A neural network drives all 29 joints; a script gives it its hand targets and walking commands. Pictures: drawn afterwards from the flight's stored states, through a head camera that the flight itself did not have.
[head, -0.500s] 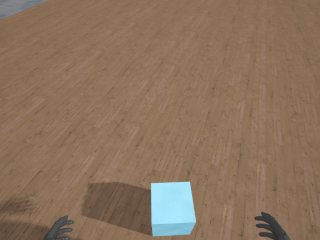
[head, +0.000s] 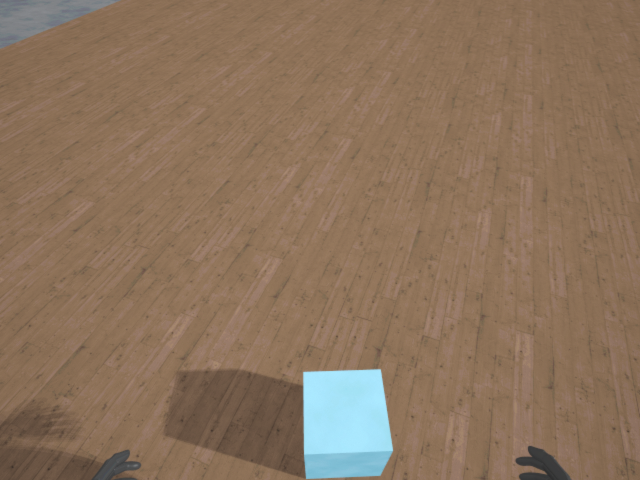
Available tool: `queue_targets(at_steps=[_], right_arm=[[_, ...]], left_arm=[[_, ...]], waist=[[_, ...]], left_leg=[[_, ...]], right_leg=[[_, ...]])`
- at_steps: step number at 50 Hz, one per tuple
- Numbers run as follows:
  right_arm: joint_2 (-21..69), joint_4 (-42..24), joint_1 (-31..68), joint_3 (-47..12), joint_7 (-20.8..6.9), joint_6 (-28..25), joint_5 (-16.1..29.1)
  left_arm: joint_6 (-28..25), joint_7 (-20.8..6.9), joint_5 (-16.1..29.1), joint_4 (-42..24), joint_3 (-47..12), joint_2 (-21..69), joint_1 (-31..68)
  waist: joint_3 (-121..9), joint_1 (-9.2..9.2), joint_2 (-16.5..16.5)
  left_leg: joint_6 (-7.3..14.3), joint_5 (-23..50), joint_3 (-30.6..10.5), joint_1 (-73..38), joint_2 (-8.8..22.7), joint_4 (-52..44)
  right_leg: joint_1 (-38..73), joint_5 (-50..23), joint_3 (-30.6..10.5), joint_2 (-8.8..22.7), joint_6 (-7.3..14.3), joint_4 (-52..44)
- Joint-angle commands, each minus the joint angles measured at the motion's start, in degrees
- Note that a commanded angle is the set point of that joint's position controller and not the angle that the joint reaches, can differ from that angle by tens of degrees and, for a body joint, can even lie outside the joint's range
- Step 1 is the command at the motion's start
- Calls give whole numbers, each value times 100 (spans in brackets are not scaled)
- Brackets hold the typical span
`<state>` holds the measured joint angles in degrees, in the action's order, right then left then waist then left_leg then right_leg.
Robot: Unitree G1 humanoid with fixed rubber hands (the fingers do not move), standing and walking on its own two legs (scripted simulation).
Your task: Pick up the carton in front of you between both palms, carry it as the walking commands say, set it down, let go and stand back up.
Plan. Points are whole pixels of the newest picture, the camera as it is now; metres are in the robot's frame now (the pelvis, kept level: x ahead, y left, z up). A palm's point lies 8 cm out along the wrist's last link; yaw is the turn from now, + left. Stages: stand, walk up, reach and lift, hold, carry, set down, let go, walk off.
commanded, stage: stand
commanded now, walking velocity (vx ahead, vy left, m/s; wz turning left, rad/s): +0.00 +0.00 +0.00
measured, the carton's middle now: (342, 425) +0.40 -0.05 -0.65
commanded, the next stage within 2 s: none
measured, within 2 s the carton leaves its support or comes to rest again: neither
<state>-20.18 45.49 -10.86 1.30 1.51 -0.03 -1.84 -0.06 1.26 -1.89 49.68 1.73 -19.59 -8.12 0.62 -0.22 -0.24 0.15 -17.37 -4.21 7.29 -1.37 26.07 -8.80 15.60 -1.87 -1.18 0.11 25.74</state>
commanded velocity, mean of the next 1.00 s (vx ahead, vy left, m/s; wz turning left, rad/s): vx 0.00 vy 0.00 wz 0.00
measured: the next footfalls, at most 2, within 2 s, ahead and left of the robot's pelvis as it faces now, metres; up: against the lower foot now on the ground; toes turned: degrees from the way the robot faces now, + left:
none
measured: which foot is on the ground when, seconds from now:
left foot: down 0.00-1.00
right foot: down 0.00-1.00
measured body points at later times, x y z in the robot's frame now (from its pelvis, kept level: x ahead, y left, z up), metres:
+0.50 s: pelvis -0.02 +0.00 +0.00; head -0.02 +0.00 +0.45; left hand +0.09 +0.31 -0.11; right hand +0.09 -0.31 -0.10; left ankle -0.04 +0.12 -0.74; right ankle -0.02 -0.12 -0.74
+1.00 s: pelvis -0.02 +0.00 +0.01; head -0.03 +0.00 +0.46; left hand +0.08 +0.31 -0.11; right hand +0.08 -0.31 -0.11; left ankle -0.04 +0.12 -0.74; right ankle -0.02 -0.12 -0.74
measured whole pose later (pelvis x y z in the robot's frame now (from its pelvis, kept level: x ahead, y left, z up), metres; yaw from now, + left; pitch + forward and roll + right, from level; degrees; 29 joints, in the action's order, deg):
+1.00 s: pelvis -0.02 +0.00 +0.01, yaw -1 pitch -3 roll +0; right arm -22.1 56.4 -8.5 0.5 0.9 -0.7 -1.1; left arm -0.5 0.6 -1.0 59.7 0.7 -21.7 -6.7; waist 1.7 -0.4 -0.2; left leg 0.1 -12.6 -3.5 5.2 -1.3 20.4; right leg -7.2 11.0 -2.6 -1.0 0.0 20.8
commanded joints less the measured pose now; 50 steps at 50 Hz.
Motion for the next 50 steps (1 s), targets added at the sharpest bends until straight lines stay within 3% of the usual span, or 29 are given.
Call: queue_targets(at_steps=[1,27,50], right_arm=[[-906,-239,158,202,21,-83,8],[-1079,528,320,131,-20,-115,54],[-1150,849,410,103,-36,-122,81]], left_arm=[[-73,15,8,-226,183,-888,216],[-88,-32,57,508,105,-1075,283],[-99,-46,91,770,63,-1182,353]], waist=[[-233,-5,-7],[-12,-23,11],[-28,-12,22]], left_leg=[[40,1763,-394,138,544,-375],[79,1129,-464,111,620,-822],[98,1165,-449,28,671,-915]], right_leg=[[260,-1603,-464,549,63,-302],[247,-1063,-606,639,86,-704],[270,-1177,-665,688,115,-783]])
